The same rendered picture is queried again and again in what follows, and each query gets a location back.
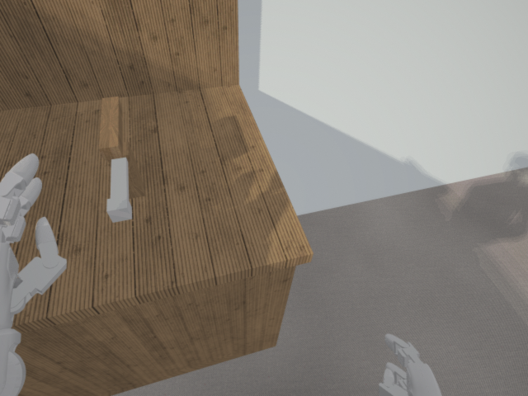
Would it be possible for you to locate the counter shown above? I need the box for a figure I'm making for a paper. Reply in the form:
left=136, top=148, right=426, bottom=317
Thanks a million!
left=0, top=0, right=314, bottom=396

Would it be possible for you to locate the robot left forearm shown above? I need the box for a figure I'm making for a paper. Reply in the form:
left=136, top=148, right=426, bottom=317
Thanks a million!
left=0, top=328, right=26, bottom=396

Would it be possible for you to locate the left robot hand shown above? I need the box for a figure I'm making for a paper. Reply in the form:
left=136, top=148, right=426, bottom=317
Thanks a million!
left=0, top=153, right=67, bottom=329

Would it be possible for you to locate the right robot hand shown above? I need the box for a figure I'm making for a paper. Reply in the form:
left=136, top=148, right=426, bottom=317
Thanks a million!
left=379, top=334, right=442, bottom=396

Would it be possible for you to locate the tap lever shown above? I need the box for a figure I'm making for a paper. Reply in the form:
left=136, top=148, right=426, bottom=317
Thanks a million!
left=106, top=158, right=132, bottom=223

